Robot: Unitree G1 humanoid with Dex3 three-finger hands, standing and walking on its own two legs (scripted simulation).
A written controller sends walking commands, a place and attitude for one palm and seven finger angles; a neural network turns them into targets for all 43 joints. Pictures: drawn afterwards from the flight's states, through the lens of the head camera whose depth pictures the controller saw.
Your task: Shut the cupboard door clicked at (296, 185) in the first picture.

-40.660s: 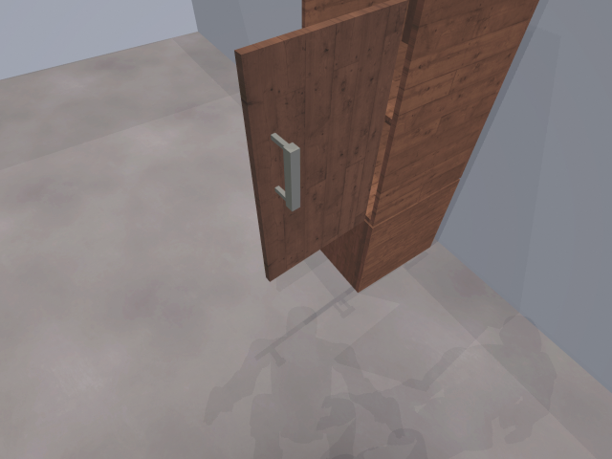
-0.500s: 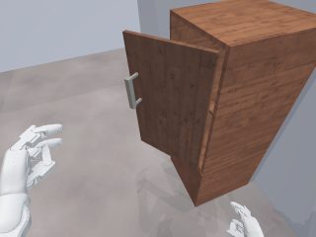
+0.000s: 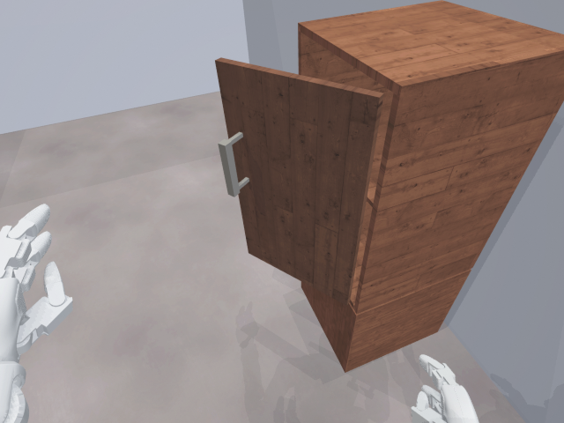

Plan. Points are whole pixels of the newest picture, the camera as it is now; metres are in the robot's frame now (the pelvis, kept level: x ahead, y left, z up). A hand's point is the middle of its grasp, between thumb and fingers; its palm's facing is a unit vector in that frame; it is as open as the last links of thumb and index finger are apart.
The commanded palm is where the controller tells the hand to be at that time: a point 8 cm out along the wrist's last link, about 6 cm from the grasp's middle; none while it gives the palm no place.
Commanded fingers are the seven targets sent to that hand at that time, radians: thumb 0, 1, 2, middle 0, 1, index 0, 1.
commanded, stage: step back with the hand held close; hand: left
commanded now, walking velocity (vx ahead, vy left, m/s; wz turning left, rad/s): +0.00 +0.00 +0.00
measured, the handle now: (235, 164) +0.64 +0.19 +0.03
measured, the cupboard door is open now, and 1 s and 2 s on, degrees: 34 34 34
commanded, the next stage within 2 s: stop stepping back and stand still in 1.32 s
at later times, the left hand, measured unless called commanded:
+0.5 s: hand (40, 308) +0.18 +0.29 +0.16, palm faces +0.37 -0.79 -0.50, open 7.4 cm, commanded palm +0.12 +0.32 +0.18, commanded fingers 0.00 0.90 0.90 -0.20 -0.30 -0.20 -0.30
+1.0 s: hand out of the picture +0.09 +0.29 +0.16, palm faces +0.47 -0.78 -0.42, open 7.4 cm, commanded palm +0.02 +0.33 +0.18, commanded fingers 0.00 0.90 0.90 -0.20 -0.30 -0.20 -0.30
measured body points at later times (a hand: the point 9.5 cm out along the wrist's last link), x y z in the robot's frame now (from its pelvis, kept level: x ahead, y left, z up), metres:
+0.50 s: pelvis -0.03 +0.03 +0.00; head -0.03 +0.01 +0.45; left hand +0.15 +0.33 +0.19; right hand +0.15 -0.23 -0.09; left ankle +0.00 +0.10 -0.74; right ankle -0.02 -0.10 -0.74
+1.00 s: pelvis -0.11 +0.03 -0.02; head -0.10 +0.04 +0.43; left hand +0.06 +0.33 +0.19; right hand +0.05 -0.22 -0.10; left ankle -0.01 +0.10 -0.73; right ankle -0.03 -0.10 -0.74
